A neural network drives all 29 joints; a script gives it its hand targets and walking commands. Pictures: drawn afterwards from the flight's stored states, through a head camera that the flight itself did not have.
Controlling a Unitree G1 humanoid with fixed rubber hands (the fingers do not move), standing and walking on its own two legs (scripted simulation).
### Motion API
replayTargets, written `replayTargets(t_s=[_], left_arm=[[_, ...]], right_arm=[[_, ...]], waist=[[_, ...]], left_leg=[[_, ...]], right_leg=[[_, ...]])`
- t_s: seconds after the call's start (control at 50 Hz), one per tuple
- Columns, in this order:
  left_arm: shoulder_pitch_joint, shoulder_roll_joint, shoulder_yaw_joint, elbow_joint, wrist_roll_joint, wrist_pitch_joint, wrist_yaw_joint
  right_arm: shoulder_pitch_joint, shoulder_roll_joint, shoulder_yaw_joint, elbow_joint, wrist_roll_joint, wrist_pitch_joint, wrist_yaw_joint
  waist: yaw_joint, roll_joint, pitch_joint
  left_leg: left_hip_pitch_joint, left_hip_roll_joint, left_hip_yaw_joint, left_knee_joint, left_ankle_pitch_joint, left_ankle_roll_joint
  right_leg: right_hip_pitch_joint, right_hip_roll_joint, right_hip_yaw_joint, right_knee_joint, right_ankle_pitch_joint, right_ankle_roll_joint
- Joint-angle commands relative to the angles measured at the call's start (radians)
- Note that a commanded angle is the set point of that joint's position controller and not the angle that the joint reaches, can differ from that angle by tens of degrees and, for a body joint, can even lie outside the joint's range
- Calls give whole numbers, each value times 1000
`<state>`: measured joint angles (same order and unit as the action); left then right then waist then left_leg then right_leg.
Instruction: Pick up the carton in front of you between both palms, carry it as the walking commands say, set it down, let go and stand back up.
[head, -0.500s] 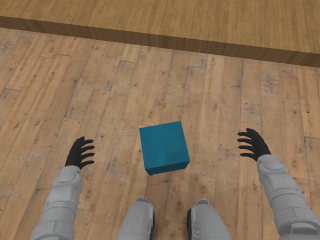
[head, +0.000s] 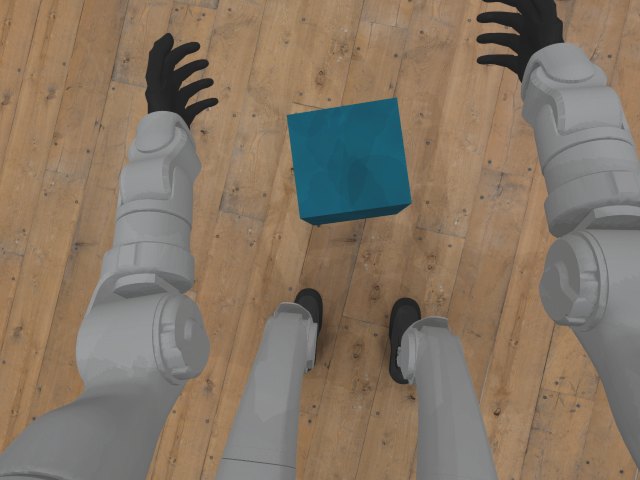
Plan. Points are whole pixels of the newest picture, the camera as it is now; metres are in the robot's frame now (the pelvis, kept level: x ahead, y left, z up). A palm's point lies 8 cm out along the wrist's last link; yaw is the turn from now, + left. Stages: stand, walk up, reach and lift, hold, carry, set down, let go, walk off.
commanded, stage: reach and lift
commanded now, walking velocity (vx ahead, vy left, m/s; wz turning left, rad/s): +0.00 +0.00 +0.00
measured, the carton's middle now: (348, 171) +0.51 +0.05 -0.52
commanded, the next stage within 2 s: none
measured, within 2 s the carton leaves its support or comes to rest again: leaves its support in 1.74 s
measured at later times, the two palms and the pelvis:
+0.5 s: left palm (232, 161) +0.48 +0.24 -0.30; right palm (465, 134) +0.55 -0.14 -0.31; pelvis +0.01 +0.00 -0.15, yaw +2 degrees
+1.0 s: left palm (260, 175) +0.48 +0.23 -0.46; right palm (439, 154) +0.55 -0.13 -0.46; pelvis -0.03 +0.00 -0.27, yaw +2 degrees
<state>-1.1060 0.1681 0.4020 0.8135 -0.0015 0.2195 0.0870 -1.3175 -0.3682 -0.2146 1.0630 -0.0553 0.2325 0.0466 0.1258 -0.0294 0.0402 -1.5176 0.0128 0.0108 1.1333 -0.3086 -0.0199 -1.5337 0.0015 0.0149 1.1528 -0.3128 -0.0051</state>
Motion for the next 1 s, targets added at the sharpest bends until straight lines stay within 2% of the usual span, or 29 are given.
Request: replayTargets(t_s=[0.0, 0.1, 0.2, 0.26, 0.32, 0.42, 0.52, 0.62, 0.7, 0.8, 0.88, 0.92, 0.98], left_arm=[[-179, 117, 40, -137, 22, -45, -3], [-103, 68, 66, -128, 44, -112, -34], [-22, 42, 87, -52, 58, -163, -51], [-23, 53, 83, -29, 45, -182, -46], [-49, 85, 54, -30, 6, -194, -30], [-121, 159, -42, -57, -102, -198, 9], [-247, 218, -109, -83, -183, -171, 43], [-372, 230, -142, 10, -213, -141, 64], [-437, 229, -147, 123, -202, -148, 62], [-506, 233, -159, 210, -195, -175, 55], [-564, 265, -193, 203, -232, -202, 63], [-580, 280, -211, 186, -254, -211, 69], [-572, 291, -221, 165, -282, -219, 68]], right_arm=[[-253, -104, -32, -102, -33, -37, -9], [-190, -16, -59, -122, -62, -88, -23], [-78, 49, -76, -102, -85, -124, -49], [-59, 50, -64, -111, -73, -140, -69], [-86, 19, -21, -145, -30, -154, -90], [-185, -55, 90, -208, 82, -159, -122], [-318, -119, 169, -225, 181, -135, -141], [-422, -145, 206, -106, 231, -110, -141], [-466, -162, 215, 22, 239, -121, -131], [-518, -184, 220, 108, 243, -154, -122], [-574, -214, 251, 89, 277, -183, -127], [-590, -215, 276, 62, 300, -192, -135], [-597, -187, 309, 13, 308, -194, -145]], waist=[[37, -89, -1095], [36, -96, -1075], [13, -94, -1022], [4, -87, -1021], [4, -85, -1082], [8, -112, -1234], [20, -122, -1280], [29, -108, -1118], [26, -85, -959], [16, -55, -854], [12, -55, -939], [18, -68, -998], [28, -123, -1042]], left_leg=[[430, -78, 74, -98, 208, -40], [257, -80, 72, -24, 358, -42], [34, -79, 55, 106, 388, -51], [-44, -79, 47, 204, 379, -57], [-62, -79, 44, 310, 387, -61], [-100, -71, 57, 467, 341, -63], [-114, -60, 78, 579, 205, -53], [-167, -40, 80, 655, 29, -42], [-203, -28, 66, 715, -39, -38], [-212, -21, 46, 788, -18, -41], [-157, -24, 45, 842, 72, -40], [-143, -27, 51, 863, 110, -38], [-158, -33, 56, 879, 156, -32]], right_leg=[[646, 77, -6, -75, 184, 13], [590, 74, 18, 9, 386, 9], [408, 62, 39, 153, 479, 19], [269, 63, 36, 245, 432, 25], [190, 66, 28, 343, 391, 27], [230, 63, 14, 519, 364, 23], [234, 59, -6, 630, 216, 22], [82, 39, -15, 689, -2, 22], [-52, 21, -4, 735, -99, 18], [-149, 9, 9, 803, -98, 12], [-100, 6, 7, 867, -10, 13], [-50, 5, 5, 891, 33, 15], [14, 10, -4, 920, 96, 24]])
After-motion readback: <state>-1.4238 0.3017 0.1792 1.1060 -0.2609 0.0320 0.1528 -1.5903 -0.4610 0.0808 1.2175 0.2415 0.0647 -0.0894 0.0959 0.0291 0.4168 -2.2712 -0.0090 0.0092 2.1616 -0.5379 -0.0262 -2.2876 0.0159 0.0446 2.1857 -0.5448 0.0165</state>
